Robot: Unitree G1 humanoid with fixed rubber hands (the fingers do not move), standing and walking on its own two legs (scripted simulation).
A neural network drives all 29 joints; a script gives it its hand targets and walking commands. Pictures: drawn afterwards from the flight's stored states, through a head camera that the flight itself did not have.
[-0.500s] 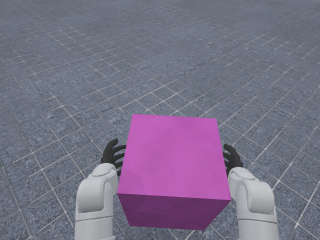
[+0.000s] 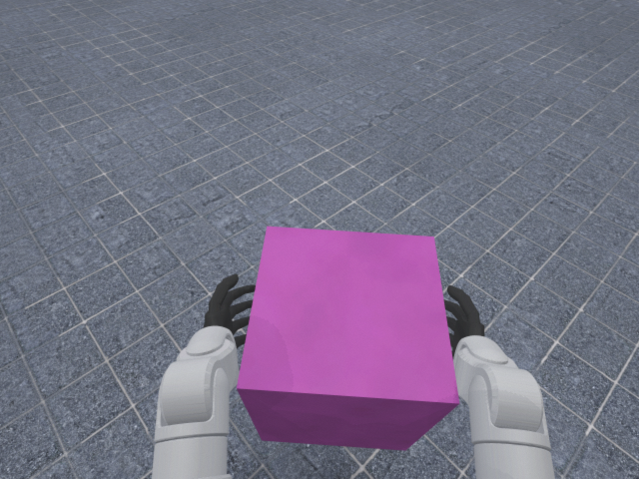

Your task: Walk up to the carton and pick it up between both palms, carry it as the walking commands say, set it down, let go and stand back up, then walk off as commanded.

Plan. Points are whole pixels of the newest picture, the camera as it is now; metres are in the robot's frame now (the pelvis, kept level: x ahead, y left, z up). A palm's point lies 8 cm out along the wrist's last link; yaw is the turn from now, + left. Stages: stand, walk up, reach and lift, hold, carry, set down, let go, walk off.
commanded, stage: carry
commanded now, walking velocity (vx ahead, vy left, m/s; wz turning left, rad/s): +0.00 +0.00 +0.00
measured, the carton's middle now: (341, 346) +0.30 +0.01 +0.00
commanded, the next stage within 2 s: none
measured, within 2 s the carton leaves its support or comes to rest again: neither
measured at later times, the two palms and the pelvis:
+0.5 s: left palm (220, 340) +0.27 +0.16 +0.04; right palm (466, 352) +0.28 -0.14 +0.04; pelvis +0.00 +0.00 +0.00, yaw +0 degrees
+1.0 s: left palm (219, 347) +0.27 +0.16 +0.05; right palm (469, 358) +0.27 -0.14 +0.04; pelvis -0.01 +0.00 +0.00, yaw +0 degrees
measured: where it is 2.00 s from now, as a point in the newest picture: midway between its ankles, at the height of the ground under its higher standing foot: outside the picture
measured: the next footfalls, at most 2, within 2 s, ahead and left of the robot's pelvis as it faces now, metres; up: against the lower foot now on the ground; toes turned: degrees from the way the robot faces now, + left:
none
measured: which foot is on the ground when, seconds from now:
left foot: down 0.00-1.00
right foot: down 0.00-1.00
